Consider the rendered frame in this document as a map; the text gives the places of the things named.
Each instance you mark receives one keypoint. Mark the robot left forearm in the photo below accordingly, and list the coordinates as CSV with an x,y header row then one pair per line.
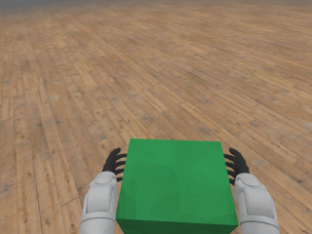
x,y
99,207

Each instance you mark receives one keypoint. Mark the robot right hand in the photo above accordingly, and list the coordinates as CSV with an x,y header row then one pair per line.
x,y
239,166

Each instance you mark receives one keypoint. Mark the carton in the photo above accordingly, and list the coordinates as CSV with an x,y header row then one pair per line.
x,y
172,186

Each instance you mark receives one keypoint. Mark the robot right forearm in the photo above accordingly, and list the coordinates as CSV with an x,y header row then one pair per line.
x,y
257,212

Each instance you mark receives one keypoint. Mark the robot left hand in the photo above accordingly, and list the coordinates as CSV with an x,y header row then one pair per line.
x,y
111,164

